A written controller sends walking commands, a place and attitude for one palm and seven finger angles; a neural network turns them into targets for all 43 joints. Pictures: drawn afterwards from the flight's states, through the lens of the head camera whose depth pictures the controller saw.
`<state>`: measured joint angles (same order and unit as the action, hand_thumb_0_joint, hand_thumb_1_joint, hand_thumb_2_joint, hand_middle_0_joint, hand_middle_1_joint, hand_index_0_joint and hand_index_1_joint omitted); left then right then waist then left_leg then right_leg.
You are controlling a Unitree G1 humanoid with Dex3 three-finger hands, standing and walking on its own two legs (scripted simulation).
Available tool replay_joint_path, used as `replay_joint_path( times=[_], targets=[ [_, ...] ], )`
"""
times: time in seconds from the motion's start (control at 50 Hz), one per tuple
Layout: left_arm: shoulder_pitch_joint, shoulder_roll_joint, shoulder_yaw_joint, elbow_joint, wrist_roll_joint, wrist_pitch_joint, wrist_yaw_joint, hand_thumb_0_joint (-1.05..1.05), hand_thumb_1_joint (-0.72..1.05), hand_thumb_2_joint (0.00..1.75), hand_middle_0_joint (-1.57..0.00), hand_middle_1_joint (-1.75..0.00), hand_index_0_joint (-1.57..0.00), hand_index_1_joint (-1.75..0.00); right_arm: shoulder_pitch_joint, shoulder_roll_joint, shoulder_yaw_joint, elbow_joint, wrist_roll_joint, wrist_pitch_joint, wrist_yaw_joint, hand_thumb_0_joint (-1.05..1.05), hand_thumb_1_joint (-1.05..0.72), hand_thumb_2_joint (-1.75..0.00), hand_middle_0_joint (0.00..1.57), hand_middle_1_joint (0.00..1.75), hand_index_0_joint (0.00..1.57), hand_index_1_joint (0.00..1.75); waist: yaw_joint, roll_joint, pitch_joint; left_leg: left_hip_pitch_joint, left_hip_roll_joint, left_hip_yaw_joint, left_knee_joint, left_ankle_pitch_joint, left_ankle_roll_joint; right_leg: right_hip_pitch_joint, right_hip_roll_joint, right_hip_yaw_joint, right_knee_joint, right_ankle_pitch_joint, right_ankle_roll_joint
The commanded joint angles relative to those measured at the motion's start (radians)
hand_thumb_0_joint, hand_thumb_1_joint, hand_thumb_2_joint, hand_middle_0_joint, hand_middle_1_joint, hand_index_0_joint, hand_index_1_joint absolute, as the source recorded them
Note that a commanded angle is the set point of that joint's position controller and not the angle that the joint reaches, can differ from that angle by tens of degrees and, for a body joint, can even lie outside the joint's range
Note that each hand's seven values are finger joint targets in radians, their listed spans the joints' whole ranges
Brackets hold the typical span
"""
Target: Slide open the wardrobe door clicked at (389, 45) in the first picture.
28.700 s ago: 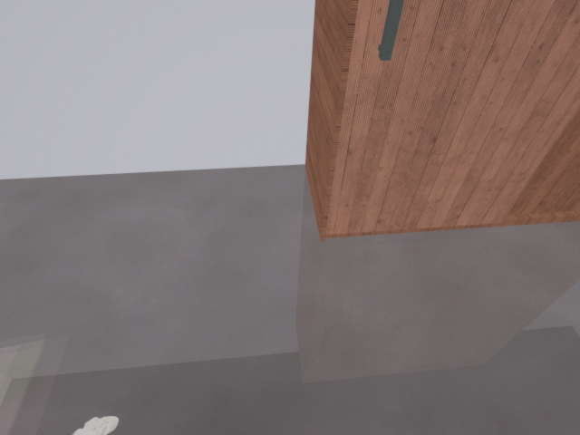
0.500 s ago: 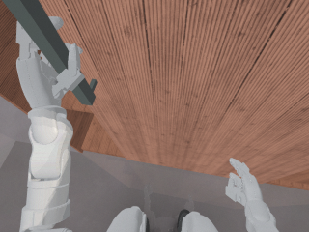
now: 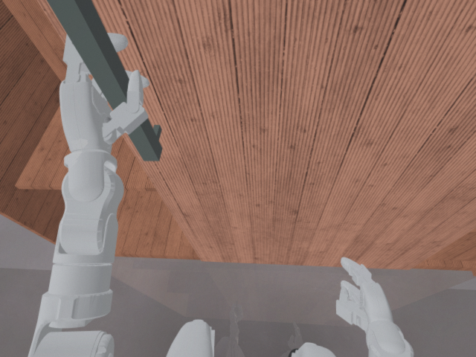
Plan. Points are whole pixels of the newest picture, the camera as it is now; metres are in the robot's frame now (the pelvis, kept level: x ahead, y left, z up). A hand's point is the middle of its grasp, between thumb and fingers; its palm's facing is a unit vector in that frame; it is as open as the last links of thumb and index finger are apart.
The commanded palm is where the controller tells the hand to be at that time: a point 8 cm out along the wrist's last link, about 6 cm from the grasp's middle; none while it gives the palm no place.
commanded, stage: step sideways, sliding the door along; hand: left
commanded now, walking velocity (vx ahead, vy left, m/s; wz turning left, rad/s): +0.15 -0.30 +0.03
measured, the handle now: (119, 71) +0.42 +0.19 +0.24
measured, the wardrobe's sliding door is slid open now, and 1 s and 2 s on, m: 0.53 0.65 0.65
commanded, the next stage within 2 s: stop walking and hold the door there in 0.84 s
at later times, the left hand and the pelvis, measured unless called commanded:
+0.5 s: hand (229, 103) +0.38 +0.05 +0.22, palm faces +0.25 -0.96 -0.11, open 6.8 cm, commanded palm +0.36 +0.03 +0.21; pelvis -0.05 -0.15 +0.01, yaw -3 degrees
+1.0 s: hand (232, 101) +0.38 +0.04 +0.22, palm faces +0.48 -0.87 -0.11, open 7.3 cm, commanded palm +0.35 +0.06 +0.19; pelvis -0.02 -0.28 +0.02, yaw +3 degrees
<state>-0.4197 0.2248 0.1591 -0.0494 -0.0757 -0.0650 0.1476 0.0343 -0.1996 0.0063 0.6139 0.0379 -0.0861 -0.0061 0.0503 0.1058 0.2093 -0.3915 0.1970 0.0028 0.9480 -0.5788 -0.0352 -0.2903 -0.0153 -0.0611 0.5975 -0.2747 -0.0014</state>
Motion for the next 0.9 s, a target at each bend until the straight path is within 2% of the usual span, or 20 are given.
replay_joint_path(
  times=[0.0, 0.08, 0.14, 0.16, 0.18, 0.2, 0.28, 0.32, 0.4, 0.48, 0.5, 0.54, 0.58, 0.64, 0.68, 0.7, 0.72, 0.74, 0.76, 0.88],
  targets=[
    [-0.35, 0.167, -0.021, -0.366, 0.014, -0.134, -0.019, 0.0, 0.9, 0.9, -0.45, -1.4, -0.45, -1.4, -0.041, -0.052, -0.028, -0.116, -0.001, -0.029, -0.043, 0.0, -0.9, -0.9, 0.2, 0.3, 0.2, 0.3, -0.036, -0.405, -0.548, -0.111, -0.123, 0.016, 0.173, -0.065, 0.0, 0.444, -0.267, 0.181, -0.076, 1.045, -0.182],
    [-0.384, 0.255, 0.078, -0.293, 0.02, -0.14, -0.015, 0.0, 0.9, 0.9, -0.45, -1.4, -0.45, -1.4, -0.039, -0.077, -0.036, -0.103, -0.018, 0.027, -0.055, 0.0, -0.9, -0.9, 0.2, 0.3, 0.2, 0.3, -0.029, -0.328, -0.566, 0.004, -0.147, 0.103, -0.159, 0.093, 0.004, 0.383, -0.233, 0.149, -0.089, 0.83, -0.175],
    [-0.489, 0.193, -0.014, -0.294, 0.019, -0.164, -0.033, 0.0, 0.9, 0.9, -0.45, -1.4, -0.45, -1.4, 0.012, -0.093, -0.048, -0.107, -0.016, 0.025, -0.071, 0.0, -0.9, -0.9, 0.2, 0.3, 0.2, 0.3, -0.068, -0.163, -0.626, 0.325, -0.088, 0.104, -0.51, 0.407, 0.021, 0.185, -0.189, 0.146, 0.019, 0.617, -0.12],
    [-0.533, 0.178, -0.035, -0.283, 0.01, -0.172, -0.042, 0.0, 0.9, 0.9, -0.45, -1.4, -0.45, -1.4, 0.03, -0.126, -0.066, -0.11, -0.019, 0.02, -0.072, 0.0, -0.9, -0.9, 0.2, 0.3, 0.2, 0.3, -0.085, -0.018, -0.621, 0.539, 0.082, -0.078, -0.59, 0.691, 0.089, -0.061, -0.119, 0.101, 0.123, 0.347, -0.054],
    [-0.549, 0.164, -0.055, -0.283, 0.002, -0.174, -0.054, 0.0, 0.9, 0.9, -0.45, -1.4, -0.45, -1.4, 0.022, -0.158, -0.085, -0.123, -0.019, 0.016, -0.061, 0.0, -0.9, -0.9, 0.2, 0.3, 0.2, 0.3, -0.056, 0.264, -0.612, 0.706, 0.371, -0.375, -0.58, 1.169, 0.215, -0.315, -0.009, 0.058, 0.304, -0.197, 0.02],
    [-0.567, 0.146, -0.064, -0.199, 0.02, -0.163, -0.066, 0.0, 0.9, 0.9, -0.45, -1.4, -0.45, -1.4, 0.012, -0.11, -0.063, -0.104, -0.022, 0.014, -0.036, 0.0, -0.9, -0.9, 0.2, 0.3, 0.2, 0.3, -0.044, 0.152, -0.611, 0.702, 0.413, -0.376, -0.522, 1.323, 0.27, -0.322, 0.015, 0.159, 0.475, -0.265, 0.006],
    [-0.73, 0.182, -0.056, -0.169, 0.028, -0.138, -0.082, 0.0, 0.9, 0.9, -0.45, -1.4, -0.45, -1.4, 0.017, -0.148, -0.07, -0.086, -0.018, 0.013, -0.018, 0.0, -0.9, -0.9, 0.2, 0.3, 0.2, 0.3, -0.058, 0.148, -0.485, 0.561, 0.322, -0.158, -0.527, 1.044, 0.223, -0.369, -0.057, 0.143, 0.453, -0.089, 0.015],
    [-0.658, 0.149, -0.076, -0.039, 0.027, -0.105, -0.09, 0.0, 0.9, 0.9, -0.45, -1.4, -0.45, -1.4, 0.053, -0.164, -0.077, -0.078, -0.01, 0.03, -0.022, 0.0, -0.9, -0.9, 0.2, 0.3, 0.2, 0.3, -0.059, 0.087, -0.461, 0.427, 0.275, -0.052, -0.553, 0.907, 0.192, -0.233, -0.048, 0.081, 0.367, -0.032, 0.026],
    [-0.683, 0.197, -0.042, 0.051, 0.013, -0.094, -0.093, 0.0, 0.9, 0.9, -0.45, -1.4, -0.45, -1.4, 0.071, -0.178, -0.071, -0.088, 0.006, 0.04, -0.035, 0.0, -0.9, -0.9, 0.2, 0.3, 0.2, 0.3, -0.067, 0.169, -0.462, 0.31, 0.207, 0.081, -0.552, 0.773, 0.16, -0.025, -0.006, -0.052, 0.154, -0.058, 0.045],
    [-0.789, 0.022, -0.223, 0.051, 0.0, -0.088, -0.107, 0.0, 0.9, 0.9, -0.45, -1.4, -0.45, -1.4, 0.045, -0.147, -0.038, -0.114, 0.034, 0.022, -0.032, 0.0, -0.9, -0.9, 0.2, 0.3, 0.2, 0.3, -0.075, 0.192, -0.509, 0.318, 0.104, 0.143, -0.373, 0.651, 0.087, 0.143, 0.04, -0.123, -0.119, 0.042, 0.042],
    [-0.81, 0.018, -0.237, 0.063, -0.002, -0.083, -0.101, 0.0, 0.9, 0.9, -0.45, -1.4, -0.45, -1.4, 0.051, -0.13, -0.032, -0.106, 0.044, 0.016, -0.03, 0.0, -0.9, -0.9, 0.2, 0.3, 0.2, 0.3, -0.076, 0.123, -0.526, 0.281, 0.064, 0.134, -0.307, 0.612, 0.069, 0.209, 0.002, -0.092, -0.201, 0.096, 0.027],
    [-0.851, 0.075, -0.226, 0.066, 0.009, -0.075, -0.076, 0.0, 0.9, 0.9, -0.45, -1.4, -0.45, -1.4, 0.014, -0.076, -0.019, -0.11, 0.047, 0.008, -0.041, 0.0, -0.9, -0.9, 0.2, 0.3, 0.2, 0.3, -0.05, -0.297, -0.51, -0.093, -0.078, 0.135, 0.01, 0.032, 0.023, 0.398, -0.294, 0.194, -0.212, 0.604, -0.118],
    [-0.847, 0.209, -0.134, 0.073, 0.015, -0.055, -0.041, 0.0, 0.9, 0.9, -0.45, -1.4, -0.45, -1.4, 0.001, -0.129, -0.038, -0.059, 0.04, 0.02, -0.064, 0.0, -0.9, -0.9, 0.2, 0.3, 0.2, 0.3, -0.02, -0.417, -0.519, -0.192, -0.099, 0.044, 0.24, -0.104, 0.032, 0.447, -0.347, 0.232, -0.143, 0.794, -0.175],
    [-0.925, 0.096, -0.174, 0.003, -0.009, -0.056, -0.024, 0.0, 0.9, 0.9, -0.45, -1.4, -0.45, -1.4, 0.04, -0.117, -0.022, -0.03, 0.029, 0.019, -0.074, 0.0, -0.9, -0.9, 0.2, 0.3, 0.2, 0.3, -0.064, -0.283, -0.514, -0.085, -0.104, 0.109, -0.163, 0.033, 0.038, 0.448, -0.261, 0.076, -0.019, 0.841, -0.16],
    [-0.934, 0.072, -0.196, -0.026, -0.026, -0.075, -0.034, 0.0, 0.9, 0.9, -0.45, -1.4, -0.45, -1.4, 0.074, -0.147, -0.046, -0.026, 0.029, 0.031, -0.068, 0.0, -0.9, -0.9, 0.2, 0.3, 0.2, 0.3, -0.131, -0.142, -0.55, 0.362, -0.073, 0.133, -0.571, 0.539, 0.039, 0.182, -0.165, -0.071, 0.218, 0.554, -0.059],
    [-0.909, 0.031, -0.217, -0.047, -0.039, -0.092, -0.047, 0.0, 0.9, 0.9, -0.45, -1.4, -0.45, -1.4, 0.081, -0.193, -0.077, -0.056, 0.021, 0.03, -0.062, 0.0, -0.9, -0.9, 0.2, 0.3, 0.2, 0.3, -0.124, 0.122, -0.586, 0.696, 0.172, -0.167, -0.539, 0.977, 0.137, -0.211, -0.05, -0.059, 0.409, 0.064, 0.007],
    [-0.93, -0.003, -0.238, -0.052, -0.044, -0.088, -0.053, 0.0, 0.9, 0.9, -0.45, -1.4, -0.45, -1.4, 0.088, -0.188, -0.08, -0.062, 0.028, 0.026, -0.04, 0.0, -0.9, -0.9, 0.2, 0.3, 0.2, 0.3, -0.102, 0.208, -0.664, 0.837, 0.382, -0.421, -0.473, 1.334, 0.231, -0.355, -0.032, 0.061, 0.567, -0.34, 0.005],
    [-0.941, 0.035, -0.205, 0.015, -0.034, -0.076, -0.061, 0.0, 0.9, 0.9, -0.45, -1.4, -0.45, -1.4, 0.055, -0.186, -0.082, -0.057, 0.041, 0.021, -0.012, 0.0, -0.9, -0.9, 0.2, 0.3, 0.2, 0.3, -0.091, 0.038, -0.66, 0.782, 0.408, -0.341, -0.468, 1.191, 0.258, -0.34, -0.054, 0.149, 0.658, -0.266, -0.01],
    [-1.007, 0.003, -0.247, -0.043, -0.017, -0.074, -0.084, 0.0, 0.9, 0.9, -0.45, -1.4, -0.45, -1.4, 0.036, -0.186, -0.082, -0.069, 0.039, 0.021, 0.002, 0.0, -0.9, -0.9, 0.2, 0.3, 0.2, 0.3, -0.098, -0.001, -0.613, 0.688, 0.378, -0.239, -0.467, 1.079, 0.243, -0.35, -0.066, 0.136, 0.666, -0.239, 0.0],
    [-0.921, 0.111, -0.18, -0.034, 0.007, -0.053, -0.103, 0.0, 0.9, 0.9, -0.45, -1.4, -0.45, -1.4, 0.065, -0.2, -0.106, -0.088, 0.028, 0.029, 0.009, 0.0, -0.9, -0.9, 0.2, 0.3, 0.2, 0.3, -0.089, 0.206, -0.502, 0.607, 0.209, 0.069, -0.473, 1.119, 0.153, -0.335, -0.033, -0.011, 0.465, -0.058, 0.037]
  ],
)
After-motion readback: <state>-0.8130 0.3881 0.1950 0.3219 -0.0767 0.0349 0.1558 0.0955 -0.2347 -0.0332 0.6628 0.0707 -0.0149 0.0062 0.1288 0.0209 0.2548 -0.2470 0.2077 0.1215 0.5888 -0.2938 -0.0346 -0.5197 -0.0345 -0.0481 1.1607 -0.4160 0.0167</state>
